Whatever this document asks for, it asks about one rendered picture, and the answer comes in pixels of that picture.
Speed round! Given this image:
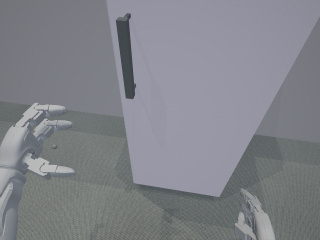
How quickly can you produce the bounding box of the handle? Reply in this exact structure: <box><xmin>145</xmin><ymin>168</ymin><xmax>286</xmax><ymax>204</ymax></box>
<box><xmin>116</xmin><ymin>13</ymin><xmax>136</xmax><ymax>99</ymax></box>

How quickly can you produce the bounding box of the robot right hand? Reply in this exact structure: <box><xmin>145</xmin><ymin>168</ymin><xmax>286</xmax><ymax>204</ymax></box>
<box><xmin>235</xmin><ymin>188</ymin><xmax>276</xmax><ymax>240</ymax></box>

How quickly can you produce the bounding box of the fridge door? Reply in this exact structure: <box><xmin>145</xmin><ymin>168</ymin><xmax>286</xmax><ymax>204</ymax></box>
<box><xmin>107</xmin><ymin>0</ymin><xmax>320</xmax><ymax>197</ymax></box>

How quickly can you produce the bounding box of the robot left hand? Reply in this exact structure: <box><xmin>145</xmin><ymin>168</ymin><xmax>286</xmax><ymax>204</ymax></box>
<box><xmin>0</xmin><ymin>102</ymin><xmax>76</xmax><ymax>181</ymax></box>

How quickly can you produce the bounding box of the robot left forearm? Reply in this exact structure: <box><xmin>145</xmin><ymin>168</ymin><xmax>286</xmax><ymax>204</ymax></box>
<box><xmin>0</xmin><ymin>166</ymin><xmax>27</xmax><ymax>240</ymax></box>

